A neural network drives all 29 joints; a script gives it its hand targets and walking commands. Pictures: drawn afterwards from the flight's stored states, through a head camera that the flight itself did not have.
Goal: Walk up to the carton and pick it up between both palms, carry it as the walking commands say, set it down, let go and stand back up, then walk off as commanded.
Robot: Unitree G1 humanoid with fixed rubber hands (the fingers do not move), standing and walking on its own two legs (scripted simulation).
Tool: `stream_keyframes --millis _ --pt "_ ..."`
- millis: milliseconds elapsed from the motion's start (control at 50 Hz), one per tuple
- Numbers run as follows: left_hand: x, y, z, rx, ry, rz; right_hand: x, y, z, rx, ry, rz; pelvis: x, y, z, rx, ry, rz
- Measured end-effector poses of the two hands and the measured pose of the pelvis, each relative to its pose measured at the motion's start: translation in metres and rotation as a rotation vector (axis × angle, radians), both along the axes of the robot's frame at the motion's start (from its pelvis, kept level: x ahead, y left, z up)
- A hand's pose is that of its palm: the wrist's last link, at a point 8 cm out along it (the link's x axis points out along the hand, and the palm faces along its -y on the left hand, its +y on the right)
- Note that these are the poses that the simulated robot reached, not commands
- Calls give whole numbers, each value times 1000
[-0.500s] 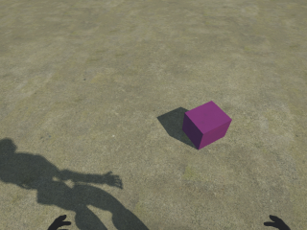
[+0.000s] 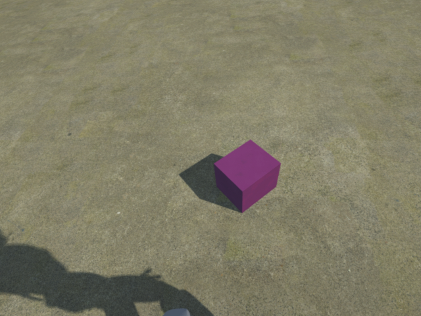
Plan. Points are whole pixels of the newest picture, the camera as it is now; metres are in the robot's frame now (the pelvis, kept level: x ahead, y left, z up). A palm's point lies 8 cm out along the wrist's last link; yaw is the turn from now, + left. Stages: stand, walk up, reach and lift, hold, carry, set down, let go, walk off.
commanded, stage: walk up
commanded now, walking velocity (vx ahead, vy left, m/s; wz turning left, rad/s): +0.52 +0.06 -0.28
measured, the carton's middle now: (246, 175) +0.86 -0.07 -0.65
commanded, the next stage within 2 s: none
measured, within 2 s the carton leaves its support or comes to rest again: neither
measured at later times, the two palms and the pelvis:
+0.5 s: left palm (106, 251) +0.27 +0.31 -0.13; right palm (324, 226) +0.32 -0.21 -0.10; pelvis +0.25 +0.05 +0.01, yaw -6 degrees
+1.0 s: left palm (158, 179) +0.46 +0.21 -0.10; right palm (337, 236) +0.31 -0.24 -0.13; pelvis +0.33 -0.01 +0.02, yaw -6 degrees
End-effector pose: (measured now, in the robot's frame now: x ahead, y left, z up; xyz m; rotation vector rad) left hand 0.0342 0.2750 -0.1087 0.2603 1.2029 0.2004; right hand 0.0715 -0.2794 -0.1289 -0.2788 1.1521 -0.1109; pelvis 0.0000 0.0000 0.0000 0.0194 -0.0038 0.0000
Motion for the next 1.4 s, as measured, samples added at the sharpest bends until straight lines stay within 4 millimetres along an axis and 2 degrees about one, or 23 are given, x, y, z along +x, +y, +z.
stream_keyframes --millis 80,180,280,340,380,400,440,520,580,640,700,780,840,900,980,1040,1200,1300,1400 --pt "-21 -18 14 -21 117 51 74 23 20 85 -104 30 33 -3 19 -2 -1 -27" --pt "-12 -23 22 -31 200 91 151 44 33 132 -161 33 80 1 27 6 8 -53" --pt "28 -7 15 -30 250 112 233 67 39 140 -220 44 136 16 21 5 22 -77" --pt "68 10 0 -35 266 109 278 80 37 115 -248 43 175 30 11 2 33 -90" --pt "100 23 -17 -47 278 86 299 82 31 70 -274 24 202 42 -2 -22 35 -107" --pt "119 29 -23 -49 274 70 300 82 29 48 -261 12 211 45 -4 -20 36 -105" --pt "165 35 -27 -52 228 32 287 78 28 19 -192 -29 225 50 0 -27 30 -105" --pt "254 38 -23 -78 130 -47 233 68 34 -35 -9 -151 251 52 15 -45 18 -104" --pt "306 32 -20 -105 76 -92 197 64 41 -60 104 -211 267 51 21 -59 11 -99" --pt "345 19 -16 -128 37 -126 174 62 44 -69 176 -257 281 46 24 -64 9 -102" --pt "377 -1 -12 -149 6 -157 164 60 44 -57 210 -295 294 39 26 -63 9 -111" --pt "413 -33 -5 -164 -39 -194 167 55 36 -11 231 -320 310 22 26 -51 10 -107" --pt "435 -53 -3 -135 -91 -202 179 47 18 37 243 -324 322 5 18 -17 -1 -100" --pt "438 -65 -1 -95 -93 -199 201 39 1 72 224 -318 329 -6 13 -14 -7 -107" --pt "431 -68 4 -69 -67 -169 231 36 -4 95 194 -279 333 -12 16 -17 -14 -100" --pt "425 -65 1 -68 -53 -135 246 33 -4 87 174 -252 335 -13 15 -32 -19 -94" --pt "385 -60 -10 -103 39 -54 264 32 11 61 146 -237 342 -13 22 -19 -29 -93" --pt "359 -57 -17 -107 104 -44 273 26 11 44 108 -263 342 -12 18 -12 -24 -119" --pt "358 -56 -22 -78 136 -88 268 10 4 15 67 -324 341 -18 7 4 -18 -178"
